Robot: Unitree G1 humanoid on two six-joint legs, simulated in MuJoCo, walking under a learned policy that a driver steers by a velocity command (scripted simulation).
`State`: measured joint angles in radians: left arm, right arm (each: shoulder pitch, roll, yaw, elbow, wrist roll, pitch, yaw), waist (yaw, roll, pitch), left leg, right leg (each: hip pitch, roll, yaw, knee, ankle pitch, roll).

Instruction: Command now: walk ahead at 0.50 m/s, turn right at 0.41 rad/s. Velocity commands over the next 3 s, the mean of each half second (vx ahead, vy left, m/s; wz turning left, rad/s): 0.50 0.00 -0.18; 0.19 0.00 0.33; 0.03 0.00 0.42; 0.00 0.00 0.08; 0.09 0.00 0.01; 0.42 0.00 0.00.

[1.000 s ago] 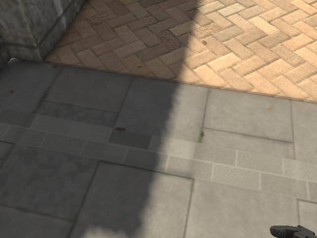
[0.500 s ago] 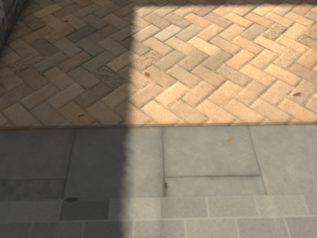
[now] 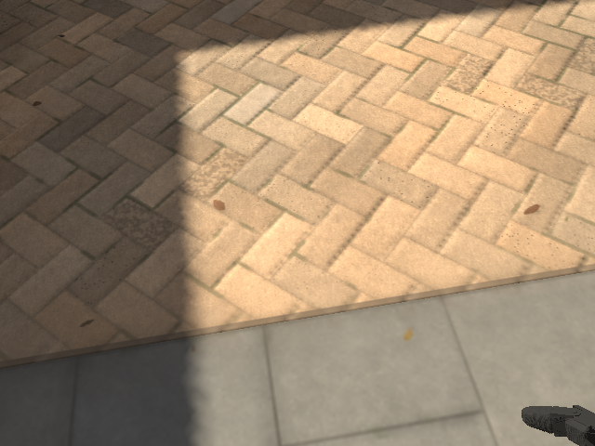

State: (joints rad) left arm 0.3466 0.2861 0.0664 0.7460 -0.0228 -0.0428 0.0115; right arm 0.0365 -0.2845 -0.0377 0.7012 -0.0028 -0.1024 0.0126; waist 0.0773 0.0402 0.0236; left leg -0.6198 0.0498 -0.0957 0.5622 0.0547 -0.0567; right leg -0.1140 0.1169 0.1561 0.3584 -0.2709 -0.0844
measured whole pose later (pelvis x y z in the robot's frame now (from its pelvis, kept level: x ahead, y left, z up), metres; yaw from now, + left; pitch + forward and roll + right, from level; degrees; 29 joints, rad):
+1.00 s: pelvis +0.41 -0.02 +0.00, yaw +9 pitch +1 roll -2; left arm 0.13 0.29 0.07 0.79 0.00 -0.01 0.02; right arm 0.18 -0.30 -0.07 0.70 0.01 0.07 0.00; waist 0.01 0.01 0.05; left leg -0.46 0.08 0.02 0.77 -0.30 -0.04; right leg -0.24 -0.05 -0.22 0.41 -0.18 -0.02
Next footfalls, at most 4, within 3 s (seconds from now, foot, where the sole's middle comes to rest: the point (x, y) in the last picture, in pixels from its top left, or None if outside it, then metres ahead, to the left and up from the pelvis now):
0.10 left None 0.24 0.14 -0.78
0.60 right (408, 436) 0.49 -0.13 -0.78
1.06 left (289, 444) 0.46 0.12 -0.78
1.50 right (396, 421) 0.53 -0.11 -0.78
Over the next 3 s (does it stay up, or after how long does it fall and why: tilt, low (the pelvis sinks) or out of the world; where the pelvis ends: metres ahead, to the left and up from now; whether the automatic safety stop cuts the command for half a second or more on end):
stays up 0.70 0.10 -0.02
